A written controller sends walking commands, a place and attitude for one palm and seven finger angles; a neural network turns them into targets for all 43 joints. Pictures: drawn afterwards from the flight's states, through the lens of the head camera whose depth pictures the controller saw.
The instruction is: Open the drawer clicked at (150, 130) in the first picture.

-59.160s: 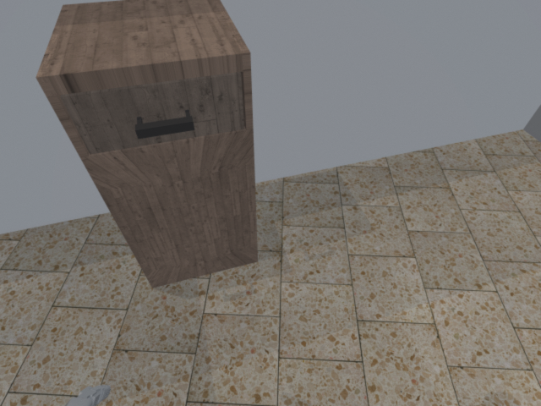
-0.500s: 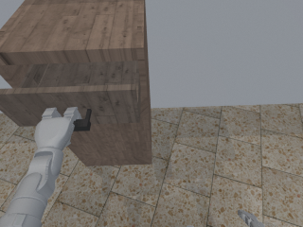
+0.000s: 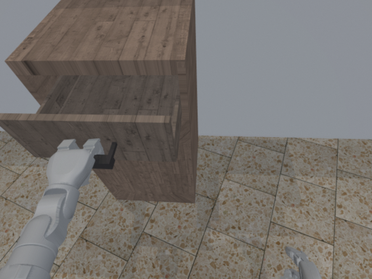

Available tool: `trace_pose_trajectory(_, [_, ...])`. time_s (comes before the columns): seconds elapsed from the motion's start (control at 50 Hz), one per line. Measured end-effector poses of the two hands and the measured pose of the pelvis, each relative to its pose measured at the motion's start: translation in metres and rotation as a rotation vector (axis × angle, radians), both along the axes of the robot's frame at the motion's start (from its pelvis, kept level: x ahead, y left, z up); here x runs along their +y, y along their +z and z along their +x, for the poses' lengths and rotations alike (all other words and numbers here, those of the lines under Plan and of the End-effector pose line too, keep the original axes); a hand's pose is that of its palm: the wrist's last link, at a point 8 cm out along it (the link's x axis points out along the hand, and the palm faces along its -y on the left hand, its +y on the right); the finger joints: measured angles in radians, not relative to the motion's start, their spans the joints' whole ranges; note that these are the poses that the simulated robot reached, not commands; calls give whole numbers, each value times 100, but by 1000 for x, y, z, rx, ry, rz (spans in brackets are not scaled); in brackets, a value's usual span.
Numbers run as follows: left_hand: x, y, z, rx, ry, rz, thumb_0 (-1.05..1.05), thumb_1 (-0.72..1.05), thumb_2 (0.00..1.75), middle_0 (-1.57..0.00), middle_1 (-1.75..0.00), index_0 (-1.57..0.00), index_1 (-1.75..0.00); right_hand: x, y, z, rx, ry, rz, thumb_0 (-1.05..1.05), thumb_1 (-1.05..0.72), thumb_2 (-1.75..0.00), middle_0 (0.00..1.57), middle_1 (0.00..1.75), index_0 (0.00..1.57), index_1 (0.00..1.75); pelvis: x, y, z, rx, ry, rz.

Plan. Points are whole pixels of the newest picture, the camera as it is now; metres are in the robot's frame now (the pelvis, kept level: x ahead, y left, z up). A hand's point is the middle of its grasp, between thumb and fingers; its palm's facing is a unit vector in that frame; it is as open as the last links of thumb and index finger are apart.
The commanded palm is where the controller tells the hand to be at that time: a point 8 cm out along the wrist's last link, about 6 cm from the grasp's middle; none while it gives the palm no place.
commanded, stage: pull the drawer open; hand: left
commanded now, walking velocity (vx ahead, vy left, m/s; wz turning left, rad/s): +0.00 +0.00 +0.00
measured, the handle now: (88, 153) +0.38 +0.27 +0.03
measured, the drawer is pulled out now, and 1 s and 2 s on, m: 0.15 0.30 0.30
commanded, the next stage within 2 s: open the thumb to release the handle in 1.00 s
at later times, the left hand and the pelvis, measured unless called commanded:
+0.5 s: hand (68, 220) +0.23 +0.27 +0.01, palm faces +0.01 -0.05 -1.00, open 5.9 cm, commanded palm +0.18 +0.28 +0.06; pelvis +0.00 +0.01 +0.00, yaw -2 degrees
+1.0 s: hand (55, 251) +0.17 +0.27 +0.01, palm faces -0.03 -0.05 -1.00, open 6.0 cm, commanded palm +0.12 +0.28 +0.06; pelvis +0.01 +0.01 -0.01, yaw -3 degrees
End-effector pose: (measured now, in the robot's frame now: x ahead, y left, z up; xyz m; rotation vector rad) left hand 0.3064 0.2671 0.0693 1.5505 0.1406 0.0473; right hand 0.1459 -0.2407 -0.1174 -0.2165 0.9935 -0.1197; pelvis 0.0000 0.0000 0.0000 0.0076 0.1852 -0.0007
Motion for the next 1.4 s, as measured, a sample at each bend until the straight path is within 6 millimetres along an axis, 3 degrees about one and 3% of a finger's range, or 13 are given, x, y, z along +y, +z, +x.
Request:
trace_pose_trajectory(0.14, [-1,0,-20,-21,-17,-20,3,69,75,-29,-135,-41,-134,-27,3,-36,28,-85,-33,1,-91,-90,20,30,20,30,-2,0,-3,2,-34,7])
trace_pose_trajectory(0.26, [0,-2,-50,-53,-26,-28,3,71,75,-26,-132,-38,-132,-36,8,-41,21,-108,-57,1,-91,-90,20,30,20,30,1,-1,-3,1,-48,7])
trace_pose_trajectory(0.38, [0,-3,-79,-68,-31,-28,3,71,77,-26,-131,-38,-132,-26,12,-17,-41,-78,-46,1,-91,-90,20,30,20,30,5,-2,-2,-6,-44,2])
trace_pose_trajectory(0.62, [-1,-1,-121,-52,-6,-28,3,68,78,-27,-131,-40,-132,23,25,52,-205,43,39,1,-91,-90,20,30,20,30,11,-4,5,-30,-36,-3])
trace_pose_trajectory(0.74, [-1,1,-139,-28,1,-39,3,68,76,-27,-131,-40,-132,35,30,66,-221,88,54,1,-91,-90,20,30,20,30,12,-4,9,-34,-40,-8])
trace_pose_trajectory(0.86, [-1,2,-157,-11,3,-48,3,69,75,-27,-130,-40,-131,32,28,64,-195,105,36,1,-91,-90,20,30,20,30,12,-5,12,-27,-42,-11])
trace_pose_trajectory(1.22, [3,-3,-154,-100,23,-9,0,66,80,-33,-130,-39,-132,11,3,23,-107,59,-8,1,-91,-90,20,30,20,30,10,-14,-6,-24,-23,-2])
trace_pose_trajectory(1.4, [-2,3,-154,-109,79,-4,0,35,67,-36,-128,-38,-129,17,7,18,-146,68,18,1,-91,-90,20,30,20,30,3,-10,-18,-72,-13,7])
